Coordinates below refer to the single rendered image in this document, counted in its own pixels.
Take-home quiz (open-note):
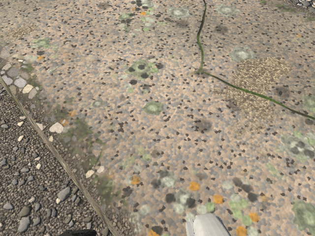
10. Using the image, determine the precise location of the right robot thigh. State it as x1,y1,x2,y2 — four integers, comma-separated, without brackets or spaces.
185,213,231,236

